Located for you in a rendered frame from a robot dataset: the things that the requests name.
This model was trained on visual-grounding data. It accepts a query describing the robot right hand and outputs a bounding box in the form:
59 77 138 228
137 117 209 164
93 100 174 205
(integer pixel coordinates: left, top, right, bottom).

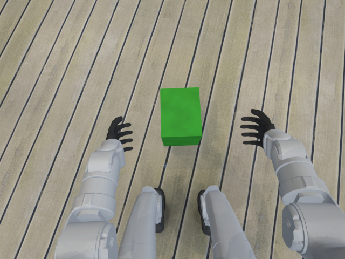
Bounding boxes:
240 109 275 149

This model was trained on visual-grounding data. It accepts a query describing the carton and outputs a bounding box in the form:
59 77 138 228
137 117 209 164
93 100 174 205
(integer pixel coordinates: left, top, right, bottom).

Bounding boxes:
160 87 202 146

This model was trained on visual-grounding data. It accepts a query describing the robot left upper arm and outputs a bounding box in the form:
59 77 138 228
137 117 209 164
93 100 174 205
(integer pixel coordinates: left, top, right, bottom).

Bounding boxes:
56 221 118 259

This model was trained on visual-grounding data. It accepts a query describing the left robot forearm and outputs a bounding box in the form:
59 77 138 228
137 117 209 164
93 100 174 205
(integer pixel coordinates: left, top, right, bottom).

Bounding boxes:
54 139 126 259

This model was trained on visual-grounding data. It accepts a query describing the robot thigh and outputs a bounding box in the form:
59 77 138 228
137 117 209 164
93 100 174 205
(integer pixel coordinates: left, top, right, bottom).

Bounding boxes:
200 190 256 259
117 192 162 259

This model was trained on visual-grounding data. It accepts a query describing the robot left hand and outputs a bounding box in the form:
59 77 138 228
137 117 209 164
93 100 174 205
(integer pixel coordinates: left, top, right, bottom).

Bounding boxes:
106 116 133 152

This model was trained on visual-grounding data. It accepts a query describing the left robot thigh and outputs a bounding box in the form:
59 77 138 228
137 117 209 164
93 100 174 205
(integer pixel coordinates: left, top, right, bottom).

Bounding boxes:
117 192 162 259

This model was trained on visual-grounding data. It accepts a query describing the robot right upper arm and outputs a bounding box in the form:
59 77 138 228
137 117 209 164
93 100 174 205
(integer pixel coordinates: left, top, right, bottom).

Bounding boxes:
282 202 345 259

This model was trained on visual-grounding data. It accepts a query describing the right robot thigh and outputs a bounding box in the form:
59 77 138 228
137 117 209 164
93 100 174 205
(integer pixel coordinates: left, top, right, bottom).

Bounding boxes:
200 190 256 259

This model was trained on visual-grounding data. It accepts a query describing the right robot forearm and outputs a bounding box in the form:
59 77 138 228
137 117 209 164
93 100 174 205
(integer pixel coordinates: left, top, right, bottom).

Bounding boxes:
263 129 345 215

